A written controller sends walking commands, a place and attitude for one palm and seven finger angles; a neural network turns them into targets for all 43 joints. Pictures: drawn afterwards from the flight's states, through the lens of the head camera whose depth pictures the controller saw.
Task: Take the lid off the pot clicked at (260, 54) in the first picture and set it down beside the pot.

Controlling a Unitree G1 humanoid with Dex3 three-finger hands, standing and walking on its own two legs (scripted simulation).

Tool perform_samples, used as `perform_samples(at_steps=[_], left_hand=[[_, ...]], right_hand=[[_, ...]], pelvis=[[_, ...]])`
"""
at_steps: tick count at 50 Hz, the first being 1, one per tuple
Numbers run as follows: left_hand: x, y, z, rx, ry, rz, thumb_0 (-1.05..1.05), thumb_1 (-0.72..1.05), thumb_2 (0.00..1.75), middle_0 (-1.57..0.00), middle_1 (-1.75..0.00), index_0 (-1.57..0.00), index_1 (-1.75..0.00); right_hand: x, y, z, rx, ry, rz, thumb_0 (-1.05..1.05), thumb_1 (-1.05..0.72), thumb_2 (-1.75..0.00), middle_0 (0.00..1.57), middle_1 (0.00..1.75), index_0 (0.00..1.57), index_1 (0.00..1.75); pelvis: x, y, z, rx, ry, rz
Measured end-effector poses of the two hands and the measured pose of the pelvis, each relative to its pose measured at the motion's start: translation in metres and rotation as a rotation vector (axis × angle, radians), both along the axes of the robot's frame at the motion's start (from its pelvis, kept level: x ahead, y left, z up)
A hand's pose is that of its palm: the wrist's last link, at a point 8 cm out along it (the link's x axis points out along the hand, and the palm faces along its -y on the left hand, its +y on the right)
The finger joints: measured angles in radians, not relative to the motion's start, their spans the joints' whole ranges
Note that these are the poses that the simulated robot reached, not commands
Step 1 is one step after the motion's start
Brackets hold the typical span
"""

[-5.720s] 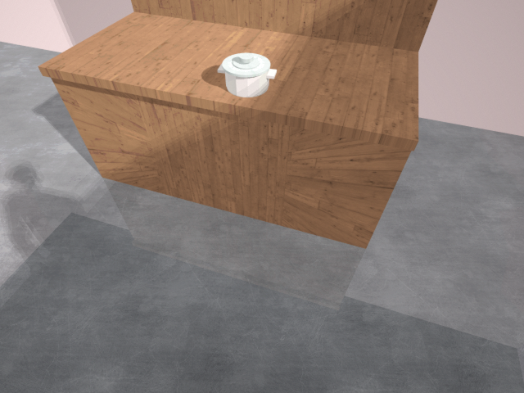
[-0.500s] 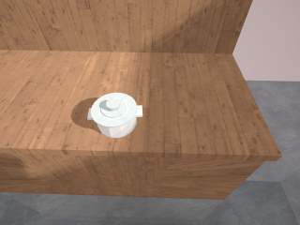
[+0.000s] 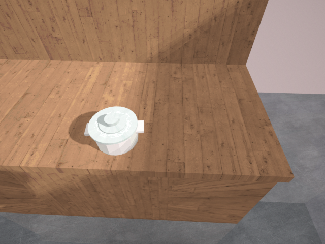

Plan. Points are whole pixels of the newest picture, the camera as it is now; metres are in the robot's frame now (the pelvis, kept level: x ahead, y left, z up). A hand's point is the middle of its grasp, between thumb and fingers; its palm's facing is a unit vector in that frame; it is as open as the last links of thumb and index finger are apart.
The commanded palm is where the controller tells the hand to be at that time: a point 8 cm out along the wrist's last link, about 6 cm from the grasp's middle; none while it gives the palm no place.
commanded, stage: come to a stop and stand still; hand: left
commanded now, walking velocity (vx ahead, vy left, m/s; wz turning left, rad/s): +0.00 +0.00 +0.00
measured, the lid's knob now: (111, 119) +0.50 +0.20 -0.01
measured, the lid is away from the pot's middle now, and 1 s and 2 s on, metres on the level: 0.00 0.00 0.00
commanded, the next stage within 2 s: look again from close up in 0.44 s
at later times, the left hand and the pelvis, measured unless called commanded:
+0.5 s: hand out of the picture +0.00 +0.17 -0.17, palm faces +0.06 -0.98 -0.17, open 7.4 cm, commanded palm none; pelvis +0.03 +0.01 +0.00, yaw +0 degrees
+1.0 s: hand out of the picture +0.06 +0.24 -0.19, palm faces +0.01 -0.98 -0.19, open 7.4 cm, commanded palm none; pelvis +0.03 +0.07 -0.01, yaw +0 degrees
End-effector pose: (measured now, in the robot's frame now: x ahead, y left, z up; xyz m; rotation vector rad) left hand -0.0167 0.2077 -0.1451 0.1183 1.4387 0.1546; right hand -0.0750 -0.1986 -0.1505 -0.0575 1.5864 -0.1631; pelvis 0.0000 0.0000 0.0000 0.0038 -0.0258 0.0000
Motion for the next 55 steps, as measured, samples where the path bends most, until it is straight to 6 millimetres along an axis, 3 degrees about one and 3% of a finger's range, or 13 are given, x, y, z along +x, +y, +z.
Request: perform_samples(at_steps=[12,18,30,38,46,55], left_hand=[[-0.001,-0.008,-0.001,-0.02,0.029,0.027,0.01,0.9,0.9,-0.2,-0.3,-0.2,-0.3],[0.007,-0.002,0.0,-0.011,0.016,0.03,0.01,0.9,0.9,-0.2,-0.3,-0.2,-0.3],[0.02,0.014,0.001,0.016,-0.013,0.0,0.0,0.9,0.9,-0.2,-0.3,-0.2,-0.3],[0.042,0.046,-0.013,0.01,-0.058,-0.028,0.01,0.9,0.9,-0.2,-0.3,-0.2,-0.3],[0.067,0.076,-0.011,0.021,-0.127,-0.04,0.01,0.91,0.9,-0.2,-0.3,-0.2,-0.3],[0.061,0.094,-0.01,0.021,-0.106,-0.042,0.01,0.91,0.9,-0.2,-0.3,-0.2,-0.3]], right_hand=[[0.069,0.006,-0.003,-0.002,-0.126,0.044,0.0,-0.92,-0.9,0.2,0.3,0.2,0.3],[0.085,-0.001,-0.002,-0.027,-0.148,0.057,0.02,-0.93,-0.9,0.2,0.3,0.2,0.3],[0.095,-0.003,-0.001,-0.042,-0.159,0.066,0.01,-0.93,-0.9,0.2,0.3,0.2,0.3],[0.107,0.013,0.001,-0.081,-0.228,0.063,0.01,-0.93,-0.9,0.2,0.3,0.2,0.3],[0.114,0.031,0.007,-0.1,-0.242,0.086,0.01,-0.95,-0.9,0.2,0.3,0.2,0.3],[0.121,0.043,0.012,-0.107,-0.258,0.1,0.01,-0.94,-0.9,0.2,0.3,0.2,0.3]], pelvis=[[0.018,0.004,0.001,0.002,0.008,0.002],[0.026,0.008,0.001,0.005,0.008,0.003],[0.027,0.016,-0.001,-0.012,0.024,-0.006],[0.03,0.039,-0.01,-0.023,0.036,-0.003],[0.031,0.059,-0.009,-0.021,0.036,-0.005],[0.03,0.074,-0.006,-0.015,0.036,-0.004]])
